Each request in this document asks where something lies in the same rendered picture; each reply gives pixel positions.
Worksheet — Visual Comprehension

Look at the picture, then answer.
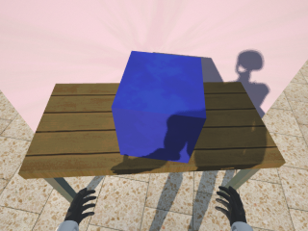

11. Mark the table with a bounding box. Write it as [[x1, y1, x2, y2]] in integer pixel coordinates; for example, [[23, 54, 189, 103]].
[[17, 82, 286, 203]]

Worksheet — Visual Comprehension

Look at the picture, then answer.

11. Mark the carton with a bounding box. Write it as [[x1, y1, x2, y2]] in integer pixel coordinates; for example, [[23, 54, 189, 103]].
[[111, 51, 207, 164]]

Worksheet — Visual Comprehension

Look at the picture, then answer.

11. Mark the robot left forearm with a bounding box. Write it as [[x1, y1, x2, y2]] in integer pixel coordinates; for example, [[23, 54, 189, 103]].
[[55, 220, 79, 231]]

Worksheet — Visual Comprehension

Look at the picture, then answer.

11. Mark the left robot hand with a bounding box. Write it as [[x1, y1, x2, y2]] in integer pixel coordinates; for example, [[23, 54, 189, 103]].
[[64, 188, 96, 225]]

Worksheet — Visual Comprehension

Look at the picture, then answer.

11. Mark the right robot hand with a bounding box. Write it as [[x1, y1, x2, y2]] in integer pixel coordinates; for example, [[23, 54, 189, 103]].
[[215, 186, 247, 226]]

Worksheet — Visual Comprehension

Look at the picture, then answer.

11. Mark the robot right forearm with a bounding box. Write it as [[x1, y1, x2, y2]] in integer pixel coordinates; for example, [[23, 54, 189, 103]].
[[230, 221, 253, 231]]

